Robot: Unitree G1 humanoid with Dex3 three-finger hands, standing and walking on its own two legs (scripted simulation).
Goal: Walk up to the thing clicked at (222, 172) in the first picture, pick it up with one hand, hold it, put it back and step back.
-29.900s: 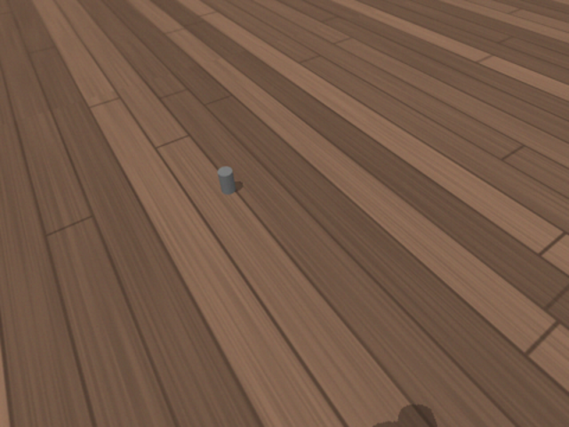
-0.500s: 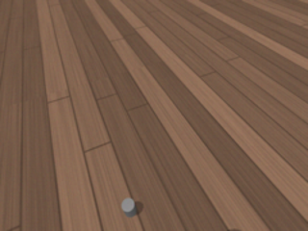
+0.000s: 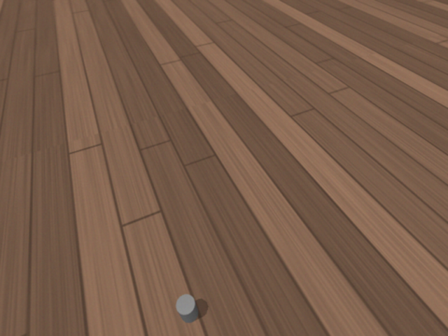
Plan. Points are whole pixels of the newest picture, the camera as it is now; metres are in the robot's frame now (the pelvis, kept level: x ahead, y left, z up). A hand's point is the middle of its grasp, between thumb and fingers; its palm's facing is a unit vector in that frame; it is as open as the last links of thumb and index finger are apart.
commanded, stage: stand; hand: left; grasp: from the side
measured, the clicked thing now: (187, 308) +0.36 +0.20 -0.72
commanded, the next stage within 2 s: step back in 0.36 s
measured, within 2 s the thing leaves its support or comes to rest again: neither
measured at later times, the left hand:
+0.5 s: hand out of the picture +0.07 +0.26 -0.16, palm faces +0.02 -0.93 -0.37, open 7.3 cm
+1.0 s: hand out of the picture -0.01 +0.30 -0.18, palm faces -0.08 -0.92 -0.39, open 7.3 cm
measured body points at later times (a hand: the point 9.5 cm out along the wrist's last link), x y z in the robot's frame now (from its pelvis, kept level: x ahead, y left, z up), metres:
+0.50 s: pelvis -0.02 +0.00 -0.01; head +0.01 -0.01 +0.44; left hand +0.06 +0.31 -0.14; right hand +0.07 -0.31 -0.14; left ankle +0.01 +0.12 -0.75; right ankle -0.01 -0.14 -0.75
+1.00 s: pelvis -0.12 +0.03 -0.03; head -0.05 +0.04 +0.42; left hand -0.01 +0.35 -0.16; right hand -0.04 -0.28 -0.14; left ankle -0.02 +0.12 -0.75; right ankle -0.18 -0.11 -0.70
